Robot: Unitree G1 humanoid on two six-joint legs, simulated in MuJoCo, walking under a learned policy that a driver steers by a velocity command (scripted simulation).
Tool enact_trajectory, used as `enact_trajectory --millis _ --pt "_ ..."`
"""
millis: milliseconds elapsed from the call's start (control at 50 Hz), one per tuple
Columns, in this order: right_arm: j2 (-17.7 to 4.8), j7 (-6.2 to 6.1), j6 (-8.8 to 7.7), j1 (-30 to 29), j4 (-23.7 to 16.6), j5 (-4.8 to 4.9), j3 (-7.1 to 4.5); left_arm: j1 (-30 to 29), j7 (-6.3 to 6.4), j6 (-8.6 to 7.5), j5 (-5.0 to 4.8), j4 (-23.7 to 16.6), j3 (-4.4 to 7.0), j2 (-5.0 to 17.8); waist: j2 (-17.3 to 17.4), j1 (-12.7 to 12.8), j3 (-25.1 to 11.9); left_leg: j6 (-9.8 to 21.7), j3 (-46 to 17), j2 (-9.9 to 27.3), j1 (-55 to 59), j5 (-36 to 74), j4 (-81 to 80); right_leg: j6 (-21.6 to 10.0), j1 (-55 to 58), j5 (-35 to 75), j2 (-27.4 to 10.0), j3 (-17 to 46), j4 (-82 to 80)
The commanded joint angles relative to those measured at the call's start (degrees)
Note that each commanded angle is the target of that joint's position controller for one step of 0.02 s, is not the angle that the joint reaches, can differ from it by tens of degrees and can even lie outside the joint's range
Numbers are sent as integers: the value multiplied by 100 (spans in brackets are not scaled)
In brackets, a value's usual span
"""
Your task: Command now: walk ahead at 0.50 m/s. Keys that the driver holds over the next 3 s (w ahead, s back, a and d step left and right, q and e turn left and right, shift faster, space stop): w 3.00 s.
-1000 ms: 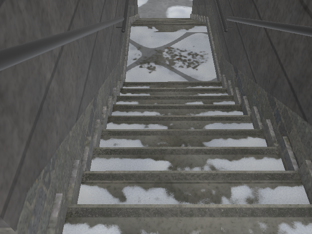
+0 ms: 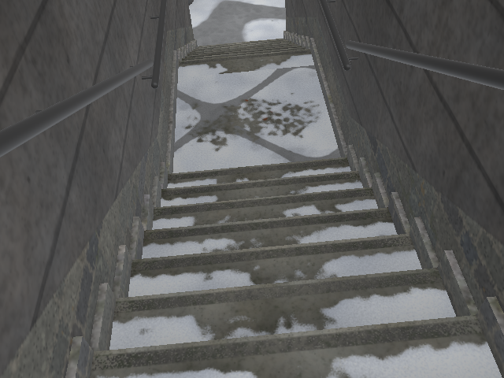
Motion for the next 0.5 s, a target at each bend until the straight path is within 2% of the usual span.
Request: enact_trajectory --millis 20,40,60,80,100,120,140,160,180,200,220,240,260,280,300,320,360,380,400,420,440,460,480,500 --pt "-270 -232 69 -325 -842 -79 -7 795 16 -117 88 208 47 754 -748 -2 333 178 159 509 -2748 1262 -101 -1519 1129 126 -2395 3687 -1953" --pt "-328 -123 104 -7 -636 -212 -111 318 -13 -229 189 58 -136 127 -364 -273 482 346 -205 734 -2291 2476 -1528 -1044 326 202 -1875 2789 -1552" --pt "-306 -59 73 87 -607 -290 -152 128 43 -312 210 37 -148 136 -708 -439 456 370 -48 773 -1902 2959 -2067 -876 -136 606 -1537 2362 -1697" --pt "-295 -13 39 -159 -717 -408 -176 291 195 -341 177 75 -95 467 -847 -391 614 192 49 718 -1633 3611 -3330 -854 -420 1260 -1240 1779 -1911" --pt "-133 41 54 -468 -821 -527 -131 531 318 -306 229 238 -17 748 -1068 -274 447 44 209 674 -1420 3763 -3748 -1038 -281 2114 -1233 1671 -1927" --pt "-5 90 68 -585 -899 -524 -76 815 394 -284 228 324 -26 741 -1015 -277 278 -35 211 700 -1331 3821 -4047 -1174 -70 2568 -1278 1696 -1881" --pt "-50 173 66 -406 -802 -454 -86 966 419 -282 267 359 19 865 -857 -313 1 -36 225 677 -1333 4233 -3914 -1278 244 2586 -1368 1790 -1621" --pt "-102 224 74 -548 -903 -466 -90 1049 405 -273 214 335 19 826 -680 -265 11 22 231 654 -1535 4206 -4067 -1297 476 2499 -1420 1818 -1612" --pt "-285 293 46 -1117 -1118 -437 -165 1437 435 -300 57 484 -4 543 -487 -25 191 151 -185 801 -2401 5083 -4863 -1148 1229 1501 -1337 1873 -1315" --pt "-321 329 2 -1395 -1226 -483 -150 1628 463 -311 25 517 -37 456 -449 98 243 253 -164 756 -2576 5425 -5358 -1092 1456 1192 -1373 1934 -1176" --pt "-274 395 -15 -1571 -1311 -603 -129 1520 554 -275 -39 460 -84 398 -326 86 444 257 74 598 -1895 6479 -6466 -867 844 739 -1009 1352 -1021" --pt "-202 472 -20 -1811 -1341 -624 -102 1551 592 -275 -7 450 -93 432 -457 207 494 257 311 437 -1224 7024 -6633 -814 304 519 -935 1202 -1012" --pt "-36 534 -7 -1972 -1374 -647 -44 1395 633 -235 -8 362 -58 569 -431 243 475 227 495 285 -547 7297 -6955 -766 -150 114 -773 949 -891" --pt "56 572 -3 -2081 -1399 -599 -2 1389 632 -199 -34 326 -10 668 -408 336 436 164 669 148 122 7363 -7148 -752 -518 -13 -688 789 -856" --pt "99 576 26 -2252 -1507 -517 11 1406 625 -156 -36 309 34 745 -557 445 517 118 729 63 279 6983 -7235 -789 -489 -52 -683 827 -715" --pt "90 573 65 -2392 -1617 -455 32 1492 624 -92 -48 317 37 690 -644 523 621 88 668 84 107 6475 -7308 -835 -236 59 -733 978 -437" --pt "80 595 63 -2590 -1755 -327 69 1706 658 19 -27 283 61 633 -600 688 853 44 551 235 -581 5648 -7780 -897 676 251 -884 1355 150" --pt "23 620 48 -2565 -1750 -293 67 1723 682 66 -16 234 83 642 -644 737 871 53 472 366 -690 5494 -8207 -856 1114 354 -915 1469 462" --pt "-159 607 33 -2307 -1644 -283 16 1647 694 92 26 206 126 754 -769 643 787 116 507 459 -399 5294 -8490 -794 1297 812 -996 1496 760" --pt "-337 624 19 -1939 -1520 -295 -65 1677 728 109 49 289 124 721 -747 517 635 219 528 527 121 5351 -8624 -744 1242 1179 -1023 1488 1327" --pt "-485 620 21 -1152 -1206 -372 -166 1534 674 88 27 375 93 628 -544 101 266 310 877 396 1142 5316 -8714 -683 1120 1516 -831 1230 2264" --pt "-638 608 -6 56 -774 -529 -265 1467 553 20 -8 377 91 688 -378 -417 -280 476 1226 209 2708 5447 -8569 -539 602 1801 -388 909 3654" --pt "-813 614 27 1064 -426 -573 -314 1814 429 -136 -94 535 114 354 683 -713 -937 1050 422 1104 4767 7303 -7219 -137 -1247 -1309 429 821 6392" --pt "-842 640 84 1087 -419 -395 -212 2477 395 -247 -157 390 5 220 1604 -341 -1405 1420 -713 1752 5548 7254 -6453 89 -2708 -3331 491 1182 7740"
Next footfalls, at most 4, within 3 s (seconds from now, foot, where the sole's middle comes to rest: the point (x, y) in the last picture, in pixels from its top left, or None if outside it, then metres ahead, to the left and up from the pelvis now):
0.46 left None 0.36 0.13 -0.91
1.00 right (307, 363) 0.67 -0.09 -1.06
1.54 left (239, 313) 0.94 0.14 -1.21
2.08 right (290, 264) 1.25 -0.08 -1.36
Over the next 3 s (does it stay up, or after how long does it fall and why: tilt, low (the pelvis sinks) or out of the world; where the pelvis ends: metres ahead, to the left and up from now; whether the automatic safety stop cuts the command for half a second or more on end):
stays up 1.57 0.07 -0.79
